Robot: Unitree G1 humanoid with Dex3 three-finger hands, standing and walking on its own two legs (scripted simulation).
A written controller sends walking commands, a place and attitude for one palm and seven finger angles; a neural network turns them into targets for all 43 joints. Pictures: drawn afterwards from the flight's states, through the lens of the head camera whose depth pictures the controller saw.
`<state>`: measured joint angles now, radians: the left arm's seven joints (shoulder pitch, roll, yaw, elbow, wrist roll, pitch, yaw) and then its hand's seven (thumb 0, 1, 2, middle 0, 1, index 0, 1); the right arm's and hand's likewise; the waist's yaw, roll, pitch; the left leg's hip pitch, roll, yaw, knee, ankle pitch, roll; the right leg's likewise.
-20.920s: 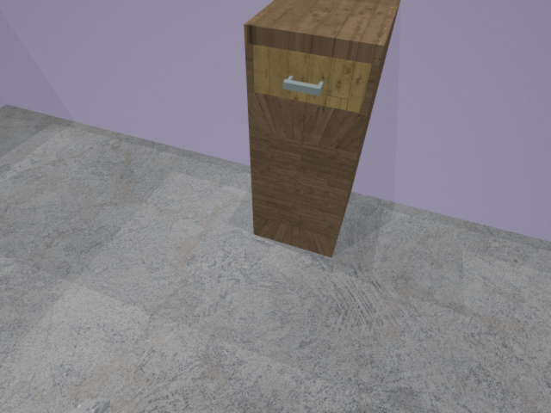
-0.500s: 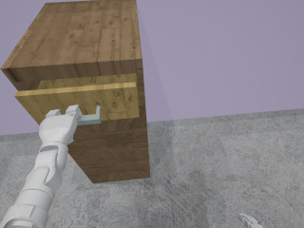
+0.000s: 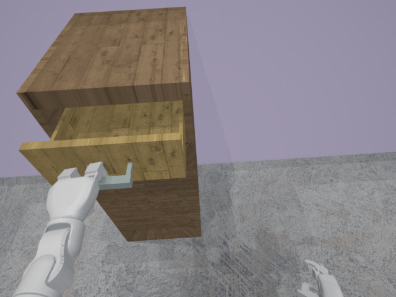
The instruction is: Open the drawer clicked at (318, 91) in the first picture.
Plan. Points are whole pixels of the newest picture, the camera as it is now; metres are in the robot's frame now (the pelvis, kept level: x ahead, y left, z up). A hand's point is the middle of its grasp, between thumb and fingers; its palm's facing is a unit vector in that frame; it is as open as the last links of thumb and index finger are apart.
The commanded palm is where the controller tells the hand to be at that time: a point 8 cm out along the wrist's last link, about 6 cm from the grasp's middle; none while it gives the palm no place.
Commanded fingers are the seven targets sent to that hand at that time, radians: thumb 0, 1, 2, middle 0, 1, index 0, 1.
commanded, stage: pull the drawer open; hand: left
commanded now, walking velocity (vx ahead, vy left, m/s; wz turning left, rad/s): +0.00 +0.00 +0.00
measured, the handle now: (108, 175) +0.35 +0.23 +0.05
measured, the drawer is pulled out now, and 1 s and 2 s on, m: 0.12 0.25 0.30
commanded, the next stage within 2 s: open the thumb to release the handle in 1.96 s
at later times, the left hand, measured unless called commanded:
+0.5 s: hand (79, 236) +0.22 +0.25 +0.02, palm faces +0.02 -0.08 -1.00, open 5.6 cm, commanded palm +0.19 +0.26 +0.08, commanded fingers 0.00 0.90 0.90 -0.40 -1.35 -0.40 -1.35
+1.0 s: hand (70, 272) +0.16 +0.24 +0.02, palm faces +0.01 -0.10 -0.99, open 5.6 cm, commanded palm +0.13 +0.26 +0.08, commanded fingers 0.00 0.90 0.90 -0.40 -1.35 -0.40 -1.35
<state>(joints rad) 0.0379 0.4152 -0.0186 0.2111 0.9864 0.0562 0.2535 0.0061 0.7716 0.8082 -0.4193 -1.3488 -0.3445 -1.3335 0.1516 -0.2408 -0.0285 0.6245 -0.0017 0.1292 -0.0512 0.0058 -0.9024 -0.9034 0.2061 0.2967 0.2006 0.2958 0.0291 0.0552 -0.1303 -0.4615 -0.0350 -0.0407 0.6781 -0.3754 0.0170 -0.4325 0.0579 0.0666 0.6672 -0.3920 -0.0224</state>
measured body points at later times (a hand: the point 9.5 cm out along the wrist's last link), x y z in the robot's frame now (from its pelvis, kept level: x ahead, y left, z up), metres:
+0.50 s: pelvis -0.02 -0.01 +0.00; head +0.00 -0.03 +0.45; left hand +0.22 +0.25 +0.08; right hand +0.20 -0.23 -0.10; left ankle -0.03 +0.11 -0.72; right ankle -0.04 -0.11 -0.72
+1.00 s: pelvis -0.01 +0.00 +0.00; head +0.00 -0.03 +0.45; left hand +0.16 +0.25 +0.08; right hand +0.20 -0.23 -0.10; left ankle -0.03 +0.11 -0.72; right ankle -0.04 -0.11 -0.72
